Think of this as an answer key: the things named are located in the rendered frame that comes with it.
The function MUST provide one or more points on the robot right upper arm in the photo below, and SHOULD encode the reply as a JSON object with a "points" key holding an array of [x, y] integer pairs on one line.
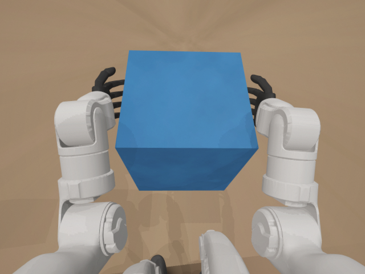
{"points": [[290, 239]]}

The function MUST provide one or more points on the robot right hand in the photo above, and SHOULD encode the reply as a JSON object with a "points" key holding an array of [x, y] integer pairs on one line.
{"points": [[261, 95]]}

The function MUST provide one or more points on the robot left hand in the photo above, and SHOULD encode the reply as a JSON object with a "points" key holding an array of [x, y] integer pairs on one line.
{"points": [[100, 85]]}

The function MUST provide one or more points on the robot left upper arm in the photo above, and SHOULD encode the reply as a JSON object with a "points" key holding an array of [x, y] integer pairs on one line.
{"points": [[89, 234]]}

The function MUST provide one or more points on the right robot thigh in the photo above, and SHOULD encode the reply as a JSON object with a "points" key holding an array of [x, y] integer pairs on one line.
{"points": [[222, 256]]}

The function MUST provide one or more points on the robot right forearm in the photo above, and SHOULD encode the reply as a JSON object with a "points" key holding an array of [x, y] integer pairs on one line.
{"points": [[293, 135]]}

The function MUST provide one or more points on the robot left forearm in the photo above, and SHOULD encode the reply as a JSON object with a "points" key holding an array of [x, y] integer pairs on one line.
{"points": [[81, 133]]}

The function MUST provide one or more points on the carton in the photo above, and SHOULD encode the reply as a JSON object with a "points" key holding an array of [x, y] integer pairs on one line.
{"points": [[185, 121]]}

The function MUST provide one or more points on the robot right shin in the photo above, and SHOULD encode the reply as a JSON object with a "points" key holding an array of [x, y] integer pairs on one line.
{"points": [[204, 266]]}

